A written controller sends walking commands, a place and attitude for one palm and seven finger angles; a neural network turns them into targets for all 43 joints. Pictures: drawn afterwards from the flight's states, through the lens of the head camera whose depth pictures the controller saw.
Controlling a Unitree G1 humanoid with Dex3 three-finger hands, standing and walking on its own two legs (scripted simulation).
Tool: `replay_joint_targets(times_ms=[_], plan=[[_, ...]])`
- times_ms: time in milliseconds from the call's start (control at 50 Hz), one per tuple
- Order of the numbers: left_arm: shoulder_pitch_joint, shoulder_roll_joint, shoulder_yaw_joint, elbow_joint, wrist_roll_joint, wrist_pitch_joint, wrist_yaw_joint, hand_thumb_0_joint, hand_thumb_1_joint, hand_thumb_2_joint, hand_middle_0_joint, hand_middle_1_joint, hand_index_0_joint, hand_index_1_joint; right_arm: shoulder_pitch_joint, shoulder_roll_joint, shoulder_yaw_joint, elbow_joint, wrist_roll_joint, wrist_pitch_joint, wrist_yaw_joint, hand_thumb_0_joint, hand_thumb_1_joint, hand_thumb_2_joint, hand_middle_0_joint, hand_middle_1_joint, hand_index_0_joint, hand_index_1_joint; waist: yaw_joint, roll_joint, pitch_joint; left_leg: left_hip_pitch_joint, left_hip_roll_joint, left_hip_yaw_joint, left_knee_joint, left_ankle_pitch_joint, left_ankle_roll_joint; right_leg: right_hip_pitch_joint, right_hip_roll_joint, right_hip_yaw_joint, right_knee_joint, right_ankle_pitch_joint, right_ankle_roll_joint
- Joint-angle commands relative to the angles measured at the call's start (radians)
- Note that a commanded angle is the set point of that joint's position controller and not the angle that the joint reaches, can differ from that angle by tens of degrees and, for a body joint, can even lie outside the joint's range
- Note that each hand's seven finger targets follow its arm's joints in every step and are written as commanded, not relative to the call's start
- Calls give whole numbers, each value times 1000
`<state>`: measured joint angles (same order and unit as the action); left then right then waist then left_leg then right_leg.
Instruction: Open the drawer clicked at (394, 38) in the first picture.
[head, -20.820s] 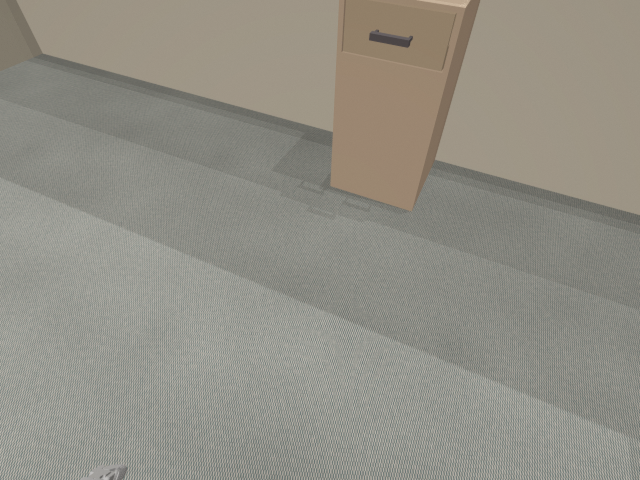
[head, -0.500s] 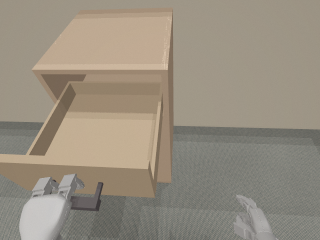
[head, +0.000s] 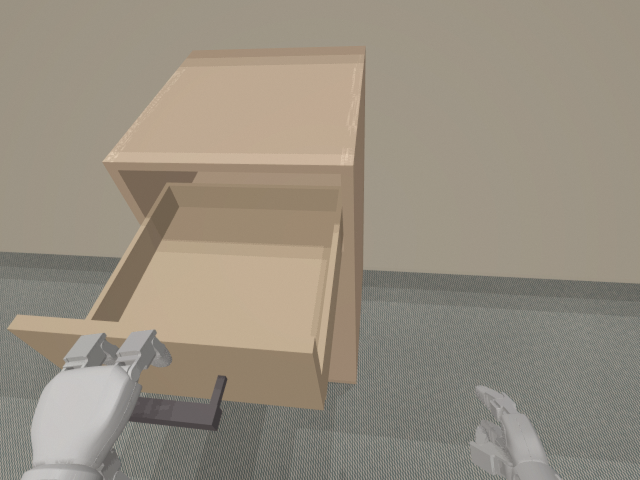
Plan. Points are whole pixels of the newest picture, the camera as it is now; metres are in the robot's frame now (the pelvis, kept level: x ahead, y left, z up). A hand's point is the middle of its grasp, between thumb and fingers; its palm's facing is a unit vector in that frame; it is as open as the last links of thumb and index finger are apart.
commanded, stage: lift the hand off the handle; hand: left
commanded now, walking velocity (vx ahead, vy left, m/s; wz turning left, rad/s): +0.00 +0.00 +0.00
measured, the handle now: (169, 395) +0.20 +0.23 +0.00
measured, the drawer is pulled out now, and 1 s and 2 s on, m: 0.30 0.30 0.30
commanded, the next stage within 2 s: draw the hand back to the body in 0.62 s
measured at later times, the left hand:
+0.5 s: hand (89, 374) +0.17 +0.25 +0.14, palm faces +0.11 -0.11 -0.99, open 13.8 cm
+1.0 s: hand (75, 366) +0.17 +0.26 +0.14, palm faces +0.08 -0.10 -0.99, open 13.8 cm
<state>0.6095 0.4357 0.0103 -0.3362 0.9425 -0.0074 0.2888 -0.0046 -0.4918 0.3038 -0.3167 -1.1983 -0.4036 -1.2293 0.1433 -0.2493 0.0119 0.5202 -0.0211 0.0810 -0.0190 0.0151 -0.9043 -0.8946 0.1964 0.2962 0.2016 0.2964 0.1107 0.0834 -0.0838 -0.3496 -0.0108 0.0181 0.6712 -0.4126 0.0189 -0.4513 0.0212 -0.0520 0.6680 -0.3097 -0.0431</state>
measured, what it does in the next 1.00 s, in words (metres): stands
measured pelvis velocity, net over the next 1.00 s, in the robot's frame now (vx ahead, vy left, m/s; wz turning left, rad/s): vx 0.01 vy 0.02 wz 0.01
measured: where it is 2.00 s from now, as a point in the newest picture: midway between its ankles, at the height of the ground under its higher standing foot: outside the picture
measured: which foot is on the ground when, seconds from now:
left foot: down 0.00-1.00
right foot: down 0.00-1.00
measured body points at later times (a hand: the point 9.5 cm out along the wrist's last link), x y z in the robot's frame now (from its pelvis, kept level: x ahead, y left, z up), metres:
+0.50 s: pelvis +0.01 +0.02 +0.02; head +0.00 -0.02 +0.46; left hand +0.16 +0.25 +0.19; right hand +0.23 -0.18 -0.06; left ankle -0.04 +0.11 -0.72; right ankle +0.02 -0.09 -0.72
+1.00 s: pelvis +0.01 +0.02 +0.02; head +0.00 -0.02 +0.47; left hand +0.16 +0.26 +0.20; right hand +0.23 -0.18 -0.06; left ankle -0.04 +0.11 -0.72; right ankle +0.02 -0.09 -0.72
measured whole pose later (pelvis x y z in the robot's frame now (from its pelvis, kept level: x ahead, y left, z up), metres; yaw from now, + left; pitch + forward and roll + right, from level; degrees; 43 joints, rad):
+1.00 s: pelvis +0.01 +0.02 +0.02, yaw +1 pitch +0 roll -1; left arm 0.58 0.55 0.10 -0.59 0.81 0.07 0.05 0.00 -0.49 0.30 -0.32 -1.20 -0.32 -1.20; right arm 0.16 -0.27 0.06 0.47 0.02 0.13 0.01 0.02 -0.90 -0.89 0.20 0.30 0.20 0.30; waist 0.11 0.10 -0.04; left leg -0.14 -0.02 0.01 0.48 -0.33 0.04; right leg -0.22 0.02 -0.06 0.44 -0.22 -0.02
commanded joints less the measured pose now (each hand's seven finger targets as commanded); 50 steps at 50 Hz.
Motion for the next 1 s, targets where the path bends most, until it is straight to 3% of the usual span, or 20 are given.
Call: replay_joint_targets(times_ms=[0,180,220,260,320,380,440,460,500,540,560,580,720,760,800,820,860,940,960,980], plan=[[-65,164,148,-281,-27,-7,30,0,-500,300,-300,-1200,-300,-1200,-134,-90,-33,-177,3,-52,-4,0,-900,-900,200,300,200,300,-5,-38,-116,38,11,-17,-110,282,5,158,-45,67,-149,192,11],[-33,190,161,-364,-44,25,-28,0,-500,300,-300,-1200,-300,-1200,-126,-94,-20,-196,14,-43,7,0,-900,-900,200,300,200,300,3,-36,-103,91,26,-18,-160,330,1,213,-50,49,-198,209,15],[-20,181,151,-364,-51,38,-49,0,-500,300,-300,-1200,-300,-1200,-131,-96,-22,-198,19,-36,12,0,-900,-900,200,300,200,300,3,-47,-69,93,29,-19,-174,345,-1,216,-47,40,-208,219,16],[-5,165,136,-394,-64,61,-73,0,-500,300,-300,-1200,-300,-1200,-165,-97,-14,-216,32,-36,19,0,-900,-900,200,300,200,300,5,-10,-67,111,39,-29,-190,365,-7,231,-43,50,-218,223,13],[-41,188,131,-409,-70,76,-109,0,-500,300,-300,-1200,-300,-1200,-138,-101,-12,-211,29,-22,21,0,-900,-900,200,300,200,300,3,-49,-49,113,43,-25,-216,362,-4,246,-45,23,-230,209,20],[-30,227,166,-451,-74,86,-130,0,-500,300,-300,-1200,-300,-1200,-140,-104,1,-223,36,-20,24,0,-900,-900,200,300,200,300,12,-13,-71,132,50,-29,-228,397,-8,289,-47,26,-235,235,17],[-34,234,177,-490,-90,89,-143,0,-500,300,-300,-1200,-300,-1200,-144,-109,-1,-236,43,-11,26,0,-900,-900,200,300,200,300,12,-20,-58,144,58,-32,-238,430,-13,294,-49,21,-244,258,22],[-28,225,180,-508,-96,100,-149,0,-500,300,-300,-1200,-300,-1200,-180,-108,4,-245,52,-14,30,0,-900,-900,200,300,200,300,12,20,-59,152,63,-43,-240,434,-14,296,-41,37,-248,253,15],[-78,236,172,-520,-103,98,-162,0,-500,300,-300,-1200,-300,-1200,-151,-108,1,-236,45,-9,31,0,-900,-900,200,300,200,300,4,-11,-37,156,63,-41,-251,431,-14,288,-46,17,-255,235,17],[-24,225,180,-468,-110,101,-177,0,-500,300,-300,-1200,-300,-1200,-140,-108,0,-234,48,-4,34,0,-900,-900,200,300,200,300,7,-56,-19,148,61,-36,-258,425,-12,295,-45,11,-260,243,21],[0,207,178,-453,-115,113,-187,0,-500,300,-300,-1200,-300,-1200,-184,-104,5,-238,59,-6,40,0,-900,-900,200,300,200,300,6,-37,5,143,63,-42,-258,415,-11,292,-35,30,-266,243,15],[-36,211,161,-465,-114,109,-198,0,-500,300,-300,-1200,-300,-1200,-146,-108,5,-227,49,1,42,0,-900,-900,200,300,200,300,0,-36,-7,140,58,-34,-269,401,-10,300,-43,8,-264,227,18],[-84,248,186,-452,-103,89,-198,0,-500,300,-300,-1200,-300,-1200,-141,-111,6,-237,41,3,27,0,-900,-900,200,300,200,300,10,-36,-31,158,52,-33,-264,396,-2,315,-41,18,-273,226,14],[-88,264,211,-474,-104,89,-189,0,-500,300,-300,-1200,-300,-1200,-168,-114,10,-242,49,-4,28,0,-900,-900,200,300,200,300,7,13,-47,162,56,-45,-258,406,-8,320,-36,41,-271,242,9],[-102,261,204,-461,-110,77,-190,0,-500,300,-300,-1200,-300,-1200,-140,-113,7,-231,43,-2,26,0,-900,-900,200,300,200,300,2,-16,-31,161,53,-38,-259,410,-6,307,-46,21,-275,237,13],[-86,258,207,-440,-114,75,-193,0,-500,300,-300,-1200,-300,-1200,-141,-111,3,-227,42,0,25,0,-900,-900,200,300,200,300,5,-12,-8,156,50,-38,-260,405,-5,299,-42,16,-280,228,11],[-95,269,225,-463,-118,78,-191,0,-500,300,-300,-1200,-300,-1200,-171,-112,5,-238,51,-10,24,0,-900,-900,200,300,200,300,3,15,-35,167,51,-45,-256,402,-5,310,-37,42,-281,236,8],[-54,285,247,-418,-134,70,-199,0,-500,300,-300,-1200,-300,-1200,-136,-117,-1,-229,44,-2,20,0,-900,-900,200,300,200,300,6,-41,-30,160,44,-34,-255,414,0,325,-52,22,-278,272,17],[-52,290,263,-422,-137,77,-202,0,-500,300,-300,-1200,-300,-1200,-171,-116,1,-228,54,-7,22,0,-900,-900,200,300,200,300,2,-21,-24,156,47,-45,-255,402,-4,317,-40,43,-282,257,11],[-88,290,246,-444,-138,69,-206,0,-500,300,-300,-1200,-300,-1200,-142,-118,4,-227,44,-4,21,0,-900,-900,200,300,200,300,1,-11,-41,156,41,-38,-258,394,0,322,-51,21,-278,240,14]])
